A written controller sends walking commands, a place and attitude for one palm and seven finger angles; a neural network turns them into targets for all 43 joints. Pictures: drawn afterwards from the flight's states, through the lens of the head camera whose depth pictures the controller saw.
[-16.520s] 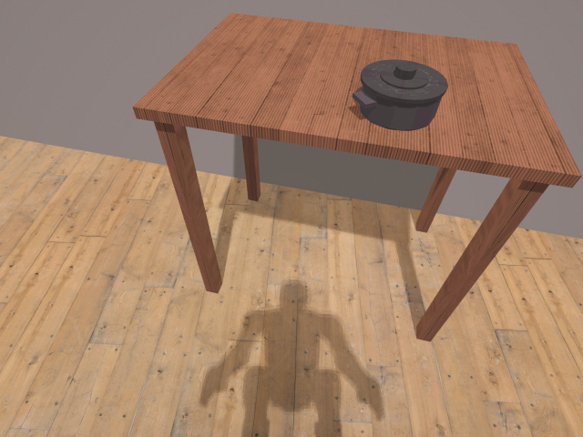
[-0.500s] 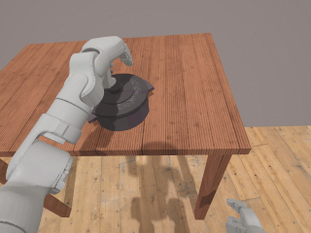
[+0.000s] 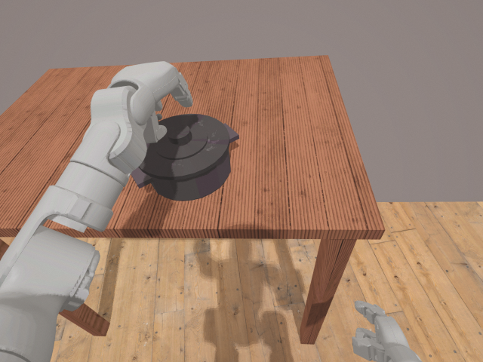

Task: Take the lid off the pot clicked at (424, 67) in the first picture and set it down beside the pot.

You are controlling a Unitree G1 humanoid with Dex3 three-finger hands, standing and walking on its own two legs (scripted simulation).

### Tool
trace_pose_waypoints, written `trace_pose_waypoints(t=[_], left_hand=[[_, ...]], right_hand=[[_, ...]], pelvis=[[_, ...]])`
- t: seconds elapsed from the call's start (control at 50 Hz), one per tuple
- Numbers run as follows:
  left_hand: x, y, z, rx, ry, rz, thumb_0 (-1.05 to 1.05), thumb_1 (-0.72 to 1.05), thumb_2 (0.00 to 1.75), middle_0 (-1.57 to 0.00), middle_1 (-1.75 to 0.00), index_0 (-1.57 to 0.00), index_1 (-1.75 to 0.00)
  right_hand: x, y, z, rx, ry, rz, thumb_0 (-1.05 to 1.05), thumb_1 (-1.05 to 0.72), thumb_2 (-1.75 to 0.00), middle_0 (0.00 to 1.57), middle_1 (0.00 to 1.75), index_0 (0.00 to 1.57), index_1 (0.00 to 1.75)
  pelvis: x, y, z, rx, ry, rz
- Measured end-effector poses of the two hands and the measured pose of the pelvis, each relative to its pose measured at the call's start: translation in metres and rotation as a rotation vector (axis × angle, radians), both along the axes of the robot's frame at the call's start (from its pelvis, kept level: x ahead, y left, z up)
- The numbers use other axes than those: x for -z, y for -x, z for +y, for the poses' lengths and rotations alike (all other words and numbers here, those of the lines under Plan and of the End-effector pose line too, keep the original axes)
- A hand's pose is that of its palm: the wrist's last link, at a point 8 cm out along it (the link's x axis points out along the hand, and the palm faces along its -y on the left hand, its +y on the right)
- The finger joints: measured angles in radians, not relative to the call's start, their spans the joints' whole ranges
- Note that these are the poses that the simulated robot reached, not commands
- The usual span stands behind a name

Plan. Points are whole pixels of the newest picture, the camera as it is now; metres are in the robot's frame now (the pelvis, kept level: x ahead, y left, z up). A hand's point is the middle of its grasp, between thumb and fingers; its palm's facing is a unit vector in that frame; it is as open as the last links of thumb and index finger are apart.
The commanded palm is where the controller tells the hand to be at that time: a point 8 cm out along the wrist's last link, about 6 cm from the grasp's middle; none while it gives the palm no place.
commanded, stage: move the open hand above the knob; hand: left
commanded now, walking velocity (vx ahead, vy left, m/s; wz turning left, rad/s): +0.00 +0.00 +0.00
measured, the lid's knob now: (179, 134) +0.47 +0.14 +0.15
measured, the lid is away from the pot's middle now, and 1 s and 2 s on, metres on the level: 0.00 0.00 0.00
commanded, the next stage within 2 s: lower the open fingers around the knob in 0.14 s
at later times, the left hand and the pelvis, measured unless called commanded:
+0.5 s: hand (166, 125) +0.43 +0.14 +0.20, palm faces -0.25 -0.11 -0.96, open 9.9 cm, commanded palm +0.41 +0.16 +0.26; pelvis +0.00 +0.00 +0.00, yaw +0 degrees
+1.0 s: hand (174, 131) +0.44 +0.14 +0.18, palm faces -0.27 -0.08 -0.96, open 9.9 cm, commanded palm +0.42 +0.15 +0.24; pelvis +0.01 +0.01 +0.00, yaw +0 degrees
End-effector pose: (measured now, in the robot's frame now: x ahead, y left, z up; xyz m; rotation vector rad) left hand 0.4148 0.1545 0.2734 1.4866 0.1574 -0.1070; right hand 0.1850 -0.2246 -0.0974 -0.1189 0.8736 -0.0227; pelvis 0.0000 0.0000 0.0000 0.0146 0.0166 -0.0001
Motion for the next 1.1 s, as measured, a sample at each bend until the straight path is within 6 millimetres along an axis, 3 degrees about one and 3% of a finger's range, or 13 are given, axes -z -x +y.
trace_pose_waypoints(t=[0.08, 0.16, 0.3, 0.48, 0.74, 1.1], left_hand=[[0.004, 0.000, 0.005, -0.019, -0.020, 0.022, 0.00, -0.37, 1.70, -0.90, -0.08, -0.90, -0.08], [0.002, 0.002, -0.003, 0.018, -0.023, 0.023, 0.00, -0.37, 1.70, -0.90, -0.08, -0.90, -0.08], [0.001, -0.009, 0.002, -0.012, 0.001, 0.039, 0.00, -0.37, 1.70, -0.90, -0.08, -0.90, -0.08], [0.019, -0.010, -0.003, 0.016, 0.027, 0.084, 0.00, -0.37, 1.70, -0.90, -0.08, -0.89, -0.08], [0.040, -0.009, -0.010, 0.042, 0.025, 0.109, 0.00, -0.37, 1.70, -0.90, -0.08, -0.89, -0.08], [0.039, -0.023, -0.014, 0.011, 0.007, 0.109, 0.00, -0.37, 1.70, -0.91, -0.09, -0.89, -0.08]], right_hand=[[0.000, 0.002, -0.002, 0.002, 0.006, 0.002, 0.01, -0.90, -0.90, 0.20, 0.29, 0.20, 0.30], [0.002, 0.004, -0.004, 0.001, 0.013, 0.010, 0.01, -0.90, -0.90, 0.20, 0.29, 0.20, 0.30], [0.005, 0.015, -0.007, 0.030, 0.013, 0.033, 0.01, -0.90, -0.90, 0.20, 0.29, 0.20, 0.30], [0.009, 0.026, -0.010, 0.051, 0.017, 0.061, 0.01, -0.90, -0.90, 0.20, 0.29, 0.20, 0.30], [0.008, 0.020, -0.002, 0.039, 0.010, 0.058, 0.01, -0.90, -0.90, 0.20, 0.29, 0.20, 0.30], [0.014, 0.027, -0.002, 0.049, 0.009, 0.093, 0.01, -0.90, -0.90, 0.20, 0.29, 0.20, 0.30]], pelvis=[[0.000, 0.001, -0.001, -0.004, 0.000, 0.001], [0.001, 0.001, -0.001, -0.010, 0.002, -0.001], [0.000, 0.000, -0.001, -0.002, 0.002, 0.003], [0.000, -0.003, 0.002, 0.004, 0.004, 0.003], [0.000, -0.004, 0.007, -0.002, 0.007, 0.006], [0.000, -0.009, 0.005, -0.004, 0.005, 0.019]])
